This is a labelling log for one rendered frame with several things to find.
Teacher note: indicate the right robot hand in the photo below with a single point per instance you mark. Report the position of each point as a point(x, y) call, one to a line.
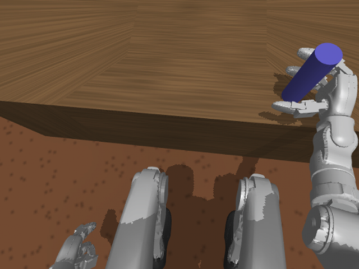
point(336, 97)

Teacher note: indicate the right robot arm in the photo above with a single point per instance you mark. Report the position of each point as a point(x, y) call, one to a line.
point(331, 229)

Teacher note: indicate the left robot hand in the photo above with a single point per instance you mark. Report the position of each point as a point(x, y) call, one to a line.
point(73, 249)

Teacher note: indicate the right robot foot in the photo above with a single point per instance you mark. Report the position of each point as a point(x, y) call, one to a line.
point(228, 236)

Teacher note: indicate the can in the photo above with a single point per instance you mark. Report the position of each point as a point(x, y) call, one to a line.
point(322, 60)

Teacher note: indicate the left robot foot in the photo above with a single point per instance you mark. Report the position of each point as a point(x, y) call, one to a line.
point(159, 263)

